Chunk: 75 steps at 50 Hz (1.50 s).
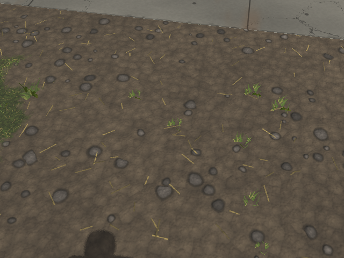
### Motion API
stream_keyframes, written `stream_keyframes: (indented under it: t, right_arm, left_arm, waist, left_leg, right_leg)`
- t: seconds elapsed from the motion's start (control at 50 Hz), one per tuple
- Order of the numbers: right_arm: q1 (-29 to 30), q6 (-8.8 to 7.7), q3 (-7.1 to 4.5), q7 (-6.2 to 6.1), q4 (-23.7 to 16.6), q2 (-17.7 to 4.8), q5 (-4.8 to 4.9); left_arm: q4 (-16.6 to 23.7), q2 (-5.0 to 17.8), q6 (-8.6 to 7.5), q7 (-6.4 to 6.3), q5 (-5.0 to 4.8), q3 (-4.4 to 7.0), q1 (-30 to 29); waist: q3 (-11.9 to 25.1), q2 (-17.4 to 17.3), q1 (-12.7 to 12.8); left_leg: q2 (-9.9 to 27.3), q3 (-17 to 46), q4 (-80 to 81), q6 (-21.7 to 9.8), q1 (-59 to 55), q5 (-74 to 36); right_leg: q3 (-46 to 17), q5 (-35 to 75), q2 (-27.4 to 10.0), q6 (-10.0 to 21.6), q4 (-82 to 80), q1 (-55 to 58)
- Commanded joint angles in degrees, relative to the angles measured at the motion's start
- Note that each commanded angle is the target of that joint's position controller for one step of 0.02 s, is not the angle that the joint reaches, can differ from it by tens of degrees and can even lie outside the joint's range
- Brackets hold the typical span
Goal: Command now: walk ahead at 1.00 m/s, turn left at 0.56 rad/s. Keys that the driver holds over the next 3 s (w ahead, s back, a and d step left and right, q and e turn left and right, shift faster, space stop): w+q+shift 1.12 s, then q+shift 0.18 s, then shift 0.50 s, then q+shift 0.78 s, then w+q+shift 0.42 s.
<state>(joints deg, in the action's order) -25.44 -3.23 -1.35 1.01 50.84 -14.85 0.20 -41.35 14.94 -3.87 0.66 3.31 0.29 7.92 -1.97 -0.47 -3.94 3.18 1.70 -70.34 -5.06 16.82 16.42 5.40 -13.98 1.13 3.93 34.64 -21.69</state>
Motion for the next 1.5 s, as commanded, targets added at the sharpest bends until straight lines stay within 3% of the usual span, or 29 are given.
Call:
stream_keyframes:
  t: [0.02,0.14,0.22,0.26,0.3,0.32,0.34,0.36,0.38,0.42,0.5,0.66,0.7,0.74,0.76,0.78,0.8,0.84,0.94,1.08,1.16,1.2,1.22,1.24,1.26,1.3,1.36,1.42,1.5]
  right_arm:
    - [0.98,0.98,-1.26,0.97,-4.48,-4.35,-1.03]
    - [16.26,2.85,-0.59,2.96,-10.43,-1.6,-1.14]
    - [23.03,2.32,0.06,4.5,-12.91,-2.8,-1.1]
    - [18.91,2.37,-0.46,4.24,-11.6,-5.1,-0.98]
    - [2.63,2.68,-2.33,3.23,-7.41,-9.51,-0.92]
    - [-9.38,2.72,-4.09,2.09,-3.7,-12.47,-1.03]
    - [-8.96,2.9,-5.52,0.55,-2.86,-14.67,-0.36]
    - [-1.34,3.92,-6.68,0.23,-4.93,-21.09,-1.93]
    - [-0.55,4.05,-7.37,0.23,-7.82,-21.89,-1.37]
    - [2.76,3.32,-6.0,-0.47,-6.87,-15.14,-1.06]
    - [6.25,-0.06,-4.42,-0.74,-7.54,-11.62,-0.43]
    - [1.83,-0.76,-6.07,-0.17,-7.49,-13.79,0.06]
    - [3.42,-0.71,-6.52,-0.67,-8.12,-15.43,-0.31]
    - [8.67,-1.18,-6.69,-0.28,-9.27,-17.17,-1.08]
    - [9.66,-1.92,-4.33,-0.46,-11.19,-8.53,-1.45]
    - [1.72,-1.72,-2.3,-0.15,-15.26,-3.25,1.81]
    - [4.41,-0.42,-2.26,-0.85,-12.82,-8.04,-0.15]
    - [11.09,0.8,-2.8,0.47,-12.81,-10.05,-1.73]
    - [18.46,3.77,-1.02,3.35,-18.01,-5.24,-2.34]
    - [31.68,3.67,0.47,5.21,-22.18,-4.89,-1.93]
    - [20.08,2.82,-0.66,3.91,-17.84,-7.46,-2.51]
    - [-0.2,1.66,-3.5,1.34,-10.43,-11.17,-2.47]
    - [3.06,2.3,-5.27,-0.51,-10.24,-15.61,-0.69]
    - [3.05,3.22,-7.16,-0.03,-13.49,-22.52,-2.52]
    - [5.8,1.97,-7.2,0.13,-17.94,-20.42,0.59]
    - [14.99,-0.35,-6.1,0.65,-18.32,-14.84,1.76]
    - [20.39,-0.77,-4.46,-0.19,-18.6,-9.44,1.24]
    - [16.94,0.82,-4.76,-2.44,-15.31,-9.61,1.18]
    - [9.92,3.35,-4.52,-3.97,-12.28,-7.68,1.51]
  left_arm:
    - [-0.86,6.41,-1.84,-0.79,-1.15,2.85,8.61]
    - [-4.75,3.33,-4.27,-0.31,-2.21,2.32,9.62]
    - [-6.08,7.32,-4.43,-1.4,-2.58,2.8,12.12]
    - [-5.67,11.18,-3.36,-2.46,-2.4,3.59,13.0]
    - [-3.99,14.81,-1.12,-3.36,-1.51,4.74,9.14]
    - [-2.89,15.24,-0.15,-3.09,-1.03,4.98,6.57]
    - [-3.61,10.96,-0.02,-1.65,-0.77,4.21,6.34]
    - [2.05,3.72,-1.16,-1.07,-0.69,2.06,11.65]
    - [5.76,6.41,-2.83,-1.3,-0.79,1.57,7.68]
    - [5.54,8.53,-4.05,-1.15,-0.73,1.49,3.51]
    - [6.14,6.06,0.4,-0.81,1.05,0.42,2.81]
    - [12.66,5.1,-0.16,0.32,-2.01,-0.63,-12.74]
    - [10.95,8.4,-0.45,-0.49,-2.02,0.73,-6.62]
    - [5.91,13.71,-0.85,-2.27,-2.12,3.41,14.66]
    - [3.86,17.3,-1.14,-3.52,-0.4,4.74,26.8]
    - [5.09,21.81,-0.87,-2.93,1.19,5.55,19.04]
    - [6.72,15.62,-0.46,-2.43,0.58,5.2,11.21]
    - [5.4,8.39,-0.05,-1.95,0.1,3.5,8.29]
    - [-1.71,5.55,-2.51,-0.64,-2.01,2.72,13.38]
    - [-5.31,8.68,-3.41,-0.95,-1.53,3.25,16.35]
    - [-4.69,14.35,-0.96,-2.86,-1.95,4.56,17.25]
    - [-2.83,14.19,0.03,-2.19,-2.58,4.84,13.49]
    - [-1.11,8.64,0.05,-1.07,-1.76,4.07,14.15]
    - [4.79,8.87,0.19,-1.86,-3.04,3.62,18.16]
    - [8.85,11.58,-4.17,-2.3,-3.57,3.22,8.62]
    - [8.8,10.91,-5.08,-3.33,-4.47,3.67,5.58]
    - [6.5,11.67,-2.03,-3.35,-3.03,5.08,9.7]
    - [8.99,4.21,-2.11,-3.02,-1.69,2.92,3.25]
    - [10.12,3.84,-2.31,-1.24,-2.76,2.74,-4.33]
  waist:
    - [1.88,4.75,3.86]
    - [-5.66,4.48,2.39]
    - [-6.17,1.14,2.58]
    - [-1.47,4.21,-0.23]
    - [7.05,7.17,-9.27]
    - [11.59,5.43,-14.23]
    - [8.13,-2.8,-11.93]
    - [9.41,-16.81,-0.5]
    - [17.01,-8.59,-3.5]
    - [2.31,5.34,1.32]
    - [-2.54,5.77,6.83]
    - [-0.34,-2.46,-0.88]
    - [3.81,-2.91,2.3]
    - [14.6,-1.4,14.76]
    - [21.7,8.45,17.7]
    - [26.4,28.82,7.71]
    - [17.57,16.46,7.42]
    - [6.76,3.06,7.46]
    - [-0.06,5.21,4.57]
    - [-7.12,1.76,4.83]
    - [1.78,5.52,-2.62]
    - [10.32,2.2,-9.86]
    - [8.04,-9.53,-3.96]
    - [23.33,-9.17,-2.09]
    - [29.34,-0.07,-4.48]
    - [11.3,11.53,3.66]
    - [2.09,8.74,8.79]
    - [3.89,3.34,6.08]
    - [8.38,-2.73,0.29]
  left_leg:
    - [4.67,2.27,-3.31,0.34,19.95,-2.75]
    - [5.07,-2.96,8.27,0.83,26.16,-15.96]
    - [-0.73,-11.8,26.35,-2.68,16.13,-25.05]
    - [-5.52,-14.62,28.27,-4.44,9.77,-21.58]
    - [-8.82,-12.93,27.19,-6.87,-7.32,-13.22]
    - [-9.14,-8.67,29.67,-9.03,-20.69,-7.93]
    - [-6.2,-2.31,33.47,-11.3,-25.91,-4.26]
    - [5.66,25.38,36.51,-20.29,-37.11,-8.98]
    - [10.99,43.22,50.65,-24.49,-40.4,6.71]
    - [9.65,39.27,58.75,-18.12,-21.69,9.54]
    - [0.19,23.06,60.01,-15.68,2.38,-4.6]
    - [-2.97,20.1,56.23,-8.13,-4.91,-27.33]
    - [-2.59,21.5,48.02,-5.59,-9.39,-38.33]
    - [-5.28,18.86,23.1,-2.99,-3.74,-41.04]
    - [-8.84,14.58,2.71,-3.17,6.69,-10.25]
    - [-13.13,8.06,-10.02,-1.53,22.53,13.86]
    - [-6.95,6.47,-13.37,-2.19,28.51,6.66]
    - [-2.24,3.67,-8.18,-1.14,26.94,0.07]
    - [2.7,2.18,-4.36,0.03,29.22,-4.39]
    - [-1.01,-9.96,21.14,-2.91,22.58,-16.7]
    - [-9.88,-14.24,28.7,-6.2,3.85,-10.73]
    - [-9.77,-6.0,38.04,-9.4,-22.87,-17.48]
    - [-0.23,7.04,35.19,-10.47,-32.59,-38.3]
    - [14.25,32.51,36.39,-25.48,-49.83,-56.98]
    - [13.81,43.77,47.32,-25.64,-47.71,-31.65]
    - [9.63,36.58,52.93,-20.38,-27.11,-24.77]
    - [4.28,21.11,53.02,-15.61,-1.8,-42.52]
    - [-4.62,10.04,48.63,-10.07,6.73,-51.34]
    - [-6.04,10.16,44.49,-3.72,2.54,-36.08]
  right_leg:
    - [-19.48,-2.83,-17.17,4.66,-23.6,16.4]
    - [3.31,20.16,-10.87,1.06,-29.01,13.21]
    - [11.01,44.52,-10.19,-2.07,-28.74,17.16]
    - [11.3,68.84,-11.82,-3.46,-19.28,24.33]
    - [9.67,80.17,-14.3,-3.18,2.24,23.23]
    - [7.91,71.87,-14.3,-2.19,20.5,16.37]
    - [7.61,21.32,-5.09,-2.55,43.53,4.47]
    - [1.98,-15.91,2.69,-5.92,64.56,-20.93]
    - [-9.74,-12.67,1.34,-4.73,65.01,-28.46]
    - [-10.77,-5.11,-4.55,-4.16,51.01,-26.3]
    - [-9.02,-6.66,-8.9,-7.95,34.18,-13.24]
    - [-6.09,19.51,-3.32,-6.35,-1.79,-2.17]
    - [-7.06,13.68,-0.77,-5.51,-4.93,6.42]
    - [-7.5,3.01,-2.45,-4.14,-2.8,28.87]
    - [-21.48,-18.7,-15.96,-3.34,-4.05,42.15]
    - [-58.13,-33.01,-29.44,1.87,-20.31,46.88]
    - [-56.71,-41.75,-26.89,3.6,-21.81,38.95]
    - [-35.05,-21.82,-21.49,2.52,-20.09,25.8]
    - [-11.79,4.5,-17.45,-0.31,-24.16,17.54]
    - [9.53,33.38,-12.15,-4.0,-28.43,18.23]
    - [10.67,78.18,-14.64,-4.99,-4.6,24.73]
    - [8.98,53.33,-13.35,-4.96,27.99,10.9]
    - [8.25,-12.93,-2.32,-6.52,48.37,-7.55]
    - [-2.33,-20.56,0.92,-9.03,68.07,-22.97]
    - [-15.81,-17.09,1.34,-8.18,63.36,-24.51]
    - [-15.33,-13.08,-3.17,-7.94,50.86,-24.39]
    - [-12.15,-10.12,-6.97,-9.71,37.49,-12.23]
    - [-5.96,1.74,-3.44,-9.73,18.54,-5.58]
    - [-4.66,22.4,1.58,-8.57,1.16,0.67]
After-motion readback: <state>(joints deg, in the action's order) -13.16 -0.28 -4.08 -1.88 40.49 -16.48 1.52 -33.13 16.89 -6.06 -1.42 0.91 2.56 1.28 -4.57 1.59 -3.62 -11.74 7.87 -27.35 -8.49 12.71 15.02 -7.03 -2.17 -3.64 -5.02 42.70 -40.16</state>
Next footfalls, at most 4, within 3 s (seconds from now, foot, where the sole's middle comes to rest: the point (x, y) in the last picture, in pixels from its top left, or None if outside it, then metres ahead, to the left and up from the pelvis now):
0.34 left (143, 250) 0.50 0.11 -0.76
0.74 right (135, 152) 0.96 0.14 -0.76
1.20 left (42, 139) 1.06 0.59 -0.76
1.60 right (3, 110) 1.27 0.82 -0.76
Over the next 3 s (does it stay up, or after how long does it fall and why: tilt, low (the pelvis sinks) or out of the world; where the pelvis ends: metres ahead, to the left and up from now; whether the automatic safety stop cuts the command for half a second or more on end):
stays up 1.00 0.75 0.00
